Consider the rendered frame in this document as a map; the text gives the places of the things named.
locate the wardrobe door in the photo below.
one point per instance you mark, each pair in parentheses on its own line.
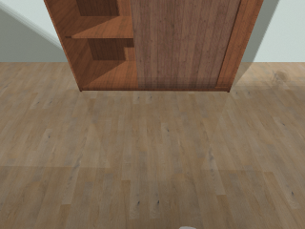
(180,44)
(242,20)

